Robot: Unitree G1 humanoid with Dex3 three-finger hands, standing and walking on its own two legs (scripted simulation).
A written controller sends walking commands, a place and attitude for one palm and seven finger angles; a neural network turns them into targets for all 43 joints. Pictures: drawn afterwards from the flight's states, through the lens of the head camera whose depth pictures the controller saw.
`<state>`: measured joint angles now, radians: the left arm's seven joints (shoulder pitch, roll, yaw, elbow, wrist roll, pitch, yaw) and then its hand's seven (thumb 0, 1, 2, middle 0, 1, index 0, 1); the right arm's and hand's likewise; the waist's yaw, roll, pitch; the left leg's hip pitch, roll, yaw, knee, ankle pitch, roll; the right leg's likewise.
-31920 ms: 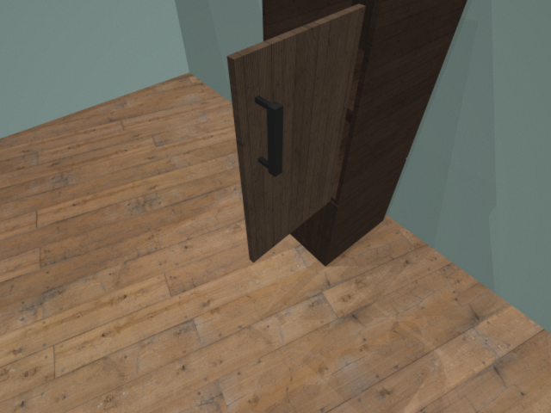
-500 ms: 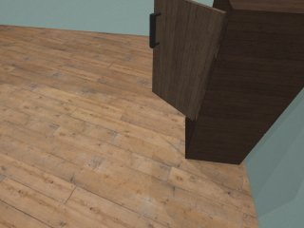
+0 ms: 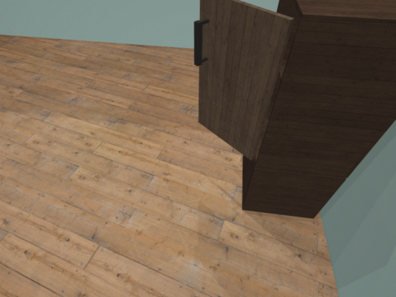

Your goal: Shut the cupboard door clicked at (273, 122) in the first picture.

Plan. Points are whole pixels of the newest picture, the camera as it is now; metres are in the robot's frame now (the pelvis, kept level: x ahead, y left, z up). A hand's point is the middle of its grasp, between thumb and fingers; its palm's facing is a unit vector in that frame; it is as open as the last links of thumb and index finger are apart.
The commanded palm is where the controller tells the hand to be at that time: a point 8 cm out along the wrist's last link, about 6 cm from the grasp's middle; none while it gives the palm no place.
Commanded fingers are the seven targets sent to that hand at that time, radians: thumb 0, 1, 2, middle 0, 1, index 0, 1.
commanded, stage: walk to a spot facing it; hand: left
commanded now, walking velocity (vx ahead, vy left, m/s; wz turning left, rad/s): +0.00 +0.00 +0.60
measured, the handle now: (201, 42) +0.93 +0.03 +0.08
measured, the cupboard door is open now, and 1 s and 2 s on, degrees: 51 51 51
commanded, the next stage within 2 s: none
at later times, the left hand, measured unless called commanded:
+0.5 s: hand out of the picture -0.02 +0.26 -0.19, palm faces +0.27 -0.94 -0.23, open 7.4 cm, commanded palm none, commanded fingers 0.00 0.90 0.90 -0.20 -0.30 -0.20 -0.30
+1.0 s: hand out of the picture -0.09 +0.18 -0.15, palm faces +0.56 -0.78 -0.29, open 7.4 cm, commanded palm none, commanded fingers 0.00 0.90 0.90 -0.20 -0.30 -0.20 -0.30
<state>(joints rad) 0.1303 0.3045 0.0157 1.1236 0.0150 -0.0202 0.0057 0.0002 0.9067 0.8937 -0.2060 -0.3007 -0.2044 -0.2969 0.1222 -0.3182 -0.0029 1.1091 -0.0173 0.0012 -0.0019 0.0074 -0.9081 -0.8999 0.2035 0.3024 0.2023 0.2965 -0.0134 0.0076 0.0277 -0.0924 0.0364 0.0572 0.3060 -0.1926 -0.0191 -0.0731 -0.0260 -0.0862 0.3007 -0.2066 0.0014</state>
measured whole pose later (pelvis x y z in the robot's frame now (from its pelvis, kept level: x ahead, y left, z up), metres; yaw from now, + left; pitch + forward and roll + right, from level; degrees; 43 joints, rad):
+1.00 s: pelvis -0.01 -0.01 +0.00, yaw +36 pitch +1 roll +2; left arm 0.27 0.18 0.05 0.94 0.02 -0.01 0.02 0.00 0.91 0.89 -0.20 -0.30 -0.20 -0.30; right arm 0.23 -0.27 -0.10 0.93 -0.04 0.06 0.04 0.01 -0.91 -0.90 0.20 0.30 0.20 0.30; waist -0.04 0.02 0.04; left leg -0.59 0.00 -0.03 1.18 -0.26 -0.05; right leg -0.13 -0.06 -0.13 0.37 -0.27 -0.02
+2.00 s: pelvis +0.23 +0.30 -0.01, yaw +62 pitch +0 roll +0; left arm 0.26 0.16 0.08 0.98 0.03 -0.07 0.02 -0.02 0.95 0.89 -0.21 -0.30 -0.20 -0.30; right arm 0.32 -0.18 -0.06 1.04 -0.03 0.00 0.02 0.01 -0.91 -0.90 0.20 0.30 0.20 0.30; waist -0.05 0.01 0.06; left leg -0.58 0.07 0.01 1.15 -0.26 0.02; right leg -0.15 -0.06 -0.22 0.41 -0.26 -0.02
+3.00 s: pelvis +0.28 +0.56 -0.02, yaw +45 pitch +1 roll -1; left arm 0.25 0.22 0.08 0.93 0.03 0.04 0.01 0.00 0.91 0.89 -0.21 -0.30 -0.20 -0.30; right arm 0.16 -0.21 -0.05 0.91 -0.01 0.03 -0.02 0.01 -0.91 -0.90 0.20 0.30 0.20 0.30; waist 0.01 -0.03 0.08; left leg -0.38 0.04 0.01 0.71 -0.36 -0.07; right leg -0.25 0.03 0.09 0.52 -0.29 0.02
